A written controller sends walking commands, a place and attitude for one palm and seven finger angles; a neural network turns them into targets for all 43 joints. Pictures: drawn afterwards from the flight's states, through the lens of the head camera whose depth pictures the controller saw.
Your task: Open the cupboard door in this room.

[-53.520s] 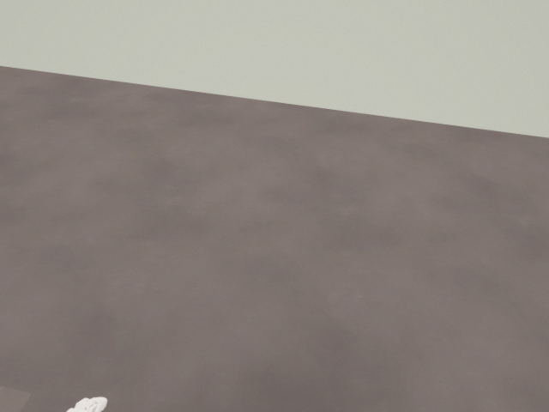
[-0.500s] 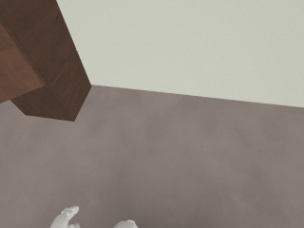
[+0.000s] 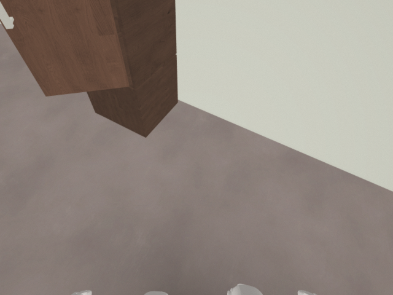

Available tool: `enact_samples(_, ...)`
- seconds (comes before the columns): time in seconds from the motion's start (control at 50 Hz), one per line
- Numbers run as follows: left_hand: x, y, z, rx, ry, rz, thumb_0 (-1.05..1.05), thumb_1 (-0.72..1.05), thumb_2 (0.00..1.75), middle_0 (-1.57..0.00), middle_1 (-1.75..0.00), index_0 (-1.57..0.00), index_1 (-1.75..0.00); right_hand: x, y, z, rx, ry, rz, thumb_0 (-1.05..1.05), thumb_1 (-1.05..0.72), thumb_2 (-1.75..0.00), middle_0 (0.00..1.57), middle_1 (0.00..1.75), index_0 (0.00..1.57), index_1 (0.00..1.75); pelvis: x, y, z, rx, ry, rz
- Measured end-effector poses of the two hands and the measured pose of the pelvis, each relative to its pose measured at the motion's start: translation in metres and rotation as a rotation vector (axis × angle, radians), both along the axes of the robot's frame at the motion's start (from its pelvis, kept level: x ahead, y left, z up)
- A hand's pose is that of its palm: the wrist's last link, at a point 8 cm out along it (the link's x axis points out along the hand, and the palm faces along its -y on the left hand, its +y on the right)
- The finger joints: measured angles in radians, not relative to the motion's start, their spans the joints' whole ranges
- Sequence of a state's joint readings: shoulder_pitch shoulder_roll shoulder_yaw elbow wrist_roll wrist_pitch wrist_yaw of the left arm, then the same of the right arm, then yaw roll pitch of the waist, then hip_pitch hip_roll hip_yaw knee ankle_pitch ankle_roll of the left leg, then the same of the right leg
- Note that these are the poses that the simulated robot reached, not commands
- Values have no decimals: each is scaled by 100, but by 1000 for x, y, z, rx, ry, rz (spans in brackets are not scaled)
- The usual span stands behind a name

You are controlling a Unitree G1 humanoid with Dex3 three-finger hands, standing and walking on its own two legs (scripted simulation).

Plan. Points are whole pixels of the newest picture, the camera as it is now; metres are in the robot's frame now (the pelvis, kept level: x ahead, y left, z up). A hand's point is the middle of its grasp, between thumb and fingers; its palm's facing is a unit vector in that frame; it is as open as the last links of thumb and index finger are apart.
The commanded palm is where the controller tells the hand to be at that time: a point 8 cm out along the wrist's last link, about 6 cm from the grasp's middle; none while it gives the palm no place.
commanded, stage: turn to face it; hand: left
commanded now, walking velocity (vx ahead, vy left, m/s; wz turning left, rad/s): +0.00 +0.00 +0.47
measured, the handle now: out of the picture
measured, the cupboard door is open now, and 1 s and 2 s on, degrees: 43 43 43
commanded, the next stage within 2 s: take the last steps up to it in 0.36 s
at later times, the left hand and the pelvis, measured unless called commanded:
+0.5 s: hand out of the picture -0.01 +0.18 -0.19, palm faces +0.27 -0.94 -0.20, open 7.4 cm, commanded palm none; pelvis +0.01 -0.01 -0.01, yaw +13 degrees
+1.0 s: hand out of the picture -0.03 +0.17 -0.16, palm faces +0.47 -0.86 -0.18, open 7.4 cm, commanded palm none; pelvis +0.08 +0.04 +0.01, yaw +23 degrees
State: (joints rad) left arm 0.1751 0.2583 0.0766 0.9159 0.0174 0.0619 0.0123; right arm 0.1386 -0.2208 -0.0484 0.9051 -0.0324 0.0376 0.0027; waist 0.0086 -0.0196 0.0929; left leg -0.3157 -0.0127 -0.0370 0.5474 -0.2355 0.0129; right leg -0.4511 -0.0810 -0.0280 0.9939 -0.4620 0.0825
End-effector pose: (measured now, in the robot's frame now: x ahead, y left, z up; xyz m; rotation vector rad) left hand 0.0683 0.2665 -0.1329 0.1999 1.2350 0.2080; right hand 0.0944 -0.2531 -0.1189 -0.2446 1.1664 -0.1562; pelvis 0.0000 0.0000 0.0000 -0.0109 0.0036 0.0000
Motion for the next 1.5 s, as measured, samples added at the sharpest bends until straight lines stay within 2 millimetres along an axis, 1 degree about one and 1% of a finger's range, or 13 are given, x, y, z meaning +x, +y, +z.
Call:
enact_samples(0.14, 4, -17, 12, 54, -95, 37, 0, 91, 90, -20, -30, -20, -30, 3, -14, -22, 59, 49, 34, 0, -91, -90, 21, 30, 20, 30, 4, -27, -7, 19, 11, 78)
enact_samples(0.26, -25, -41, 15, 29, -52, 110, 0, 91, 90, -20, -30, -20, -30, 17, -23, -20, 60, 86, 76, 1, -91, -90, 20, 30, 20, 30, 9, -32, 0, 26, -5, 151)
enact_samples(0.38, -59, -54, 2, -50, 19, 175, 0, 91, 90, -20, -30, -20, -30, 43, -6, -7, 37, 71, 147, 1, -91, -90, 20, 30, 19, 30, 14, -24, 5, 45, -1, 197)
enact_samples(0.5, -92, -40, -22, -79, 107, 262, 0, 91, 90, -20, -30, -20, -30, 63, 22, -9, 8, 23, 232, 0, -91, -90, 20, 30, 19, 30, 14, -12, -7, 24, -7, 230)
enact_samples(0.62, -88, -33, -5, -59, 79, 296, 1, 91, 90, -20, -30, -20, -30, 57, 34, -11, 44, 49, 271, 0, -91, -90, 20, 30, 20, 30, 18, -15, 2, 5, -5, 269)
enact_samples(0.72, -76, -34, 0, -9, -16, 324, 1, 91, 90, -20, -30, -20, -30, 54, 25, -32, 78, 115, 282, 0, -91, -90, 21, 30, 20, 30, 30, -22, -8, 26, -2, 314)
enact_samples(0.82, -94, -48, 10, -26, 25, 392, 0, 91, 90, -20, -30, -20, -30, 76, 28, -23, 70, 161, 312, 1, -91, -90, 20, 30, 20, 30, 46, -11, 4, 23, -8, 356)
enact_samples(0.96, -121, -55, 9, -121, 172, 470, 0, 91, 90, -20, -30, -20, -30, 136, 72, -5, 63, 114, 379, 1, -91, -90, 20, 30, 19, 30, 73, 24, 13, 48, 23, 397)
enact_samples(1.08, -137, -24, -16, -184, 287, 543, 0, 90, 90, -20, -30, -20, -30, 198, 147, -14, 48, 2, 475, 1, -91, -90, 20, 30, 19, 30, 98, 80, -10, 15, 21, 418)
enact_samples(1.16, -108, 22, -24, -153, 285, 516, 1, 91, 90, -20, -30, -20, -30, 204, 179, -17, 52, -27, 457, 0, -91, -90, 20, 30, 19, 30, 111, 101, -13, 36, 9, 410)
enact_samples(1.32, 41, 108, 8, -35, -16, 411, 1, 91, 90, -19, -30, -19, -30, 181, 182, -23, 62, 127, 367, -1, -95, -90, 21, 30, 20, 30, 155, 131, 3, 52, 8, 405)
enact_samples(1.42, 123, 134, 14, 20, -158, 353, 0, 91, 90, -19, -30, -19, -30, 180, 174, -43, 72, 246, 324, 0, -93, -90, 21, 30, 20, 30, 197, 141, -8, 71, -5, 406)
enact_samples(1.5, 143, 135, 16, 11, -150, 361, 0, 91, 90, -19, -30, -20, -30, 202, 182, -39, 67, 290, 311, 0, -92, -90, 20, 30, 20, 30, 223, 153, -2, 47, -13, 410)
